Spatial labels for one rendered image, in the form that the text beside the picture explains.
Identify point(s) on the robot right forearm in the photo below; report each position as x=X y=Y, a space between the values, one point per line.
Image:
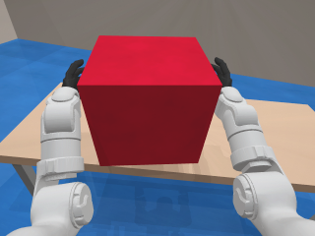
x=249 y=150

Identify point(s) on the table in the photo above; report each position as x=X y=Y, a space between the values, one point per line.
x=288 y=128

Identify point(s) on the carton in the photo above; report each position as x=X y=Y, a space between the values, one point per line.
x=148 y=100

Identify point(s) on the right robot upper arm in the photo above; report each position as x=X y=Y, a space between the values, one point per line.
x=268 y=201

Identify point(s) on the robot left hand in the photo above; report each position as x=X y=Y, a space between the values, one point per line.
x=71 y=76

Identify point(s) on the left robot upper arm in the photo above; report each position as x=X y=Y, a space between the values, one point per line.
x=59 y=210

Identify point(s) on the robot left forearm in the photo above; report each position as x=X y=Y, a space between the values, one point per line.
x=60 y=137

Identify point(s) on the robot right hand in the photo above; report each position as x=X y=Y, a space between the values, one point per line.
x=222 y=72

